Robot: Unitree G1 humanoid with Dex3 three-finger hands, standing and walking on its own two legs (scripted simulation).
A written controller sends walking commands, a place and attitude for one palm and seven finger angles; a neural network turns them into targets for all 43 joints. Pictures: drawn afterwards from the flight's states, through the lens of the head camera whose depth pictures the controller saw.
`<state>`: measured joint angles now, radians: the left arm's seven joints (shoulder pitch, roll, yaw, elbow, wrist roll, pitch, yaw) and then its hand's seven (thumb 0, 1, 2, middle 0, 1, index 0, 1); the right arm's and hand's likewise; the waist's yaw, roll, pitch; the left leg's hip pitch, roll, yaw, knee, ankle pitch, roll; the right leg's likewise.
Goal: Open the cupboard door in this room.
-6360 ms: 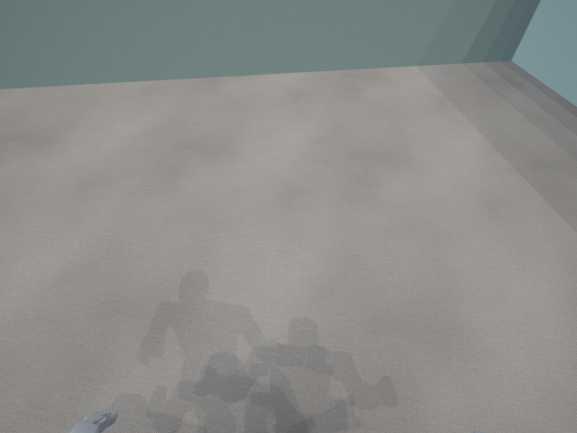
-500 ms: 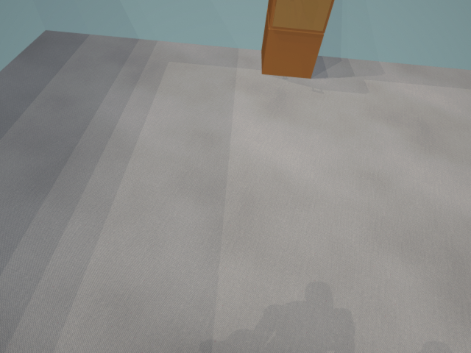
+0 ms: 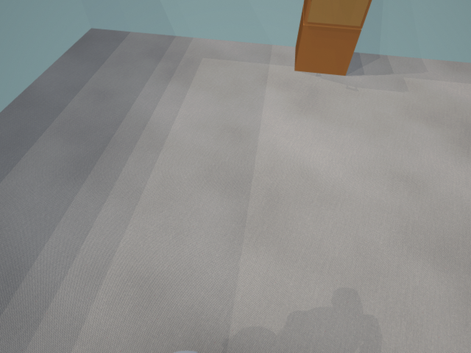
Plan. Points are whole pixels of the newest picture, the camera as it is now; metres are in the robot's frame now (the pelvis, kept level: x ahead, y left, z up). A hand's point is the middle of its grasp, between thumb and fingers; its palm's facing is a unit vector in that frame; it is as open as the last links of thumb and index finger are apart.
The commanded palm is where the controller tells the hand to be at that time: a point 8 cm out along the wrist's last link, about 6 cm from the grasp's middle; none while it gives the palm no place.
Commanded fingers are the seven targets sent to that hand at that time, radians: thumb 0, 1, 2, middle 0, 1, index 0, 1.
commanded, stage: stand and wait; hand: left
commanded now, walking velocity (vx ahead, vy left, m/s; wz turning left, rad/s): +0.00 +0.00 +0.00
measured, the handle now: out of the picture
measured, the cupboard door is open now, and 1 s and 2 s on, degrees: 0 0 0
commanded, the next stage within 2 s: turn or walk to find it in 0.26 s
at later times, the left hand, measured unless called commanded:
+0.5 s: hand out of the picture +0.01 +0.19 -0.16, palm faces +0.12 -0.96 -0.25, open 7.4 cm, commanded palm none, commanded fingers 0.00 0.90 0.90 -0.20 -0.30 -0.20 -0.30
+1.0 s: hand out of the picture -0.06 +0.26 -0.17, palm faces +0.31 -0.92 -0.25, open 7.4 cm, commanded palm none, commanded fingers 0.00 0.90 0.90 -0.20 -0.30 -0.20 -0.30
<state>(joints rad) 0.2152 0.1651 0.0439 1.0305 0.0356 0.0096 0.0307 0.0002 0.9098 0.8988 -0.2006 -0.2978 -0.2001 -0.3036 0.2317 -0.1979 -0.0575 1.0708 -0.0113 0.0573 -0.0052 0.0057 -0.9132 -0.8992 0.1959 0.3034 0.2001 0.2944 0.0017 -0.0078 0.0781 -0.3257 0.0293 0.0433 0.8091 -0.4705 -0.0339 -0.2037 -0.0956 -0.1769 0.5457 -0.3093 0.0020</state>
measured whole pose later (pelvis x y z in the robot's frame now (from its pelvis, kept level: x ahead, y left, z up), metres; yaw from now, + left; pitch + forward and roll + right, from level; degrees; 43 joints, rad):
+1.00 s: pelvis -0.06 +0.04 +0.00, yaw +15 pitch +0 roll -1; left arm 0.19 0.24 0.07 0.99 0.02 0.05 0.01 0.00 0.91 0.90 -0.20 -0.30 -0.20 -0.30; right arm 0.18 -0.19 -0.04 0.97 -0.03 0.01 -0.01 0.00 -0.91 -0.90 0.20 0.30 0.20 0.29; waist 0.01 -0.02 0.07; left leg -0.26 -0.01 0.04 0.48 -0.22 0.04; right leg -0.44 -0.09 -0.05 1.08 -0.42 0.07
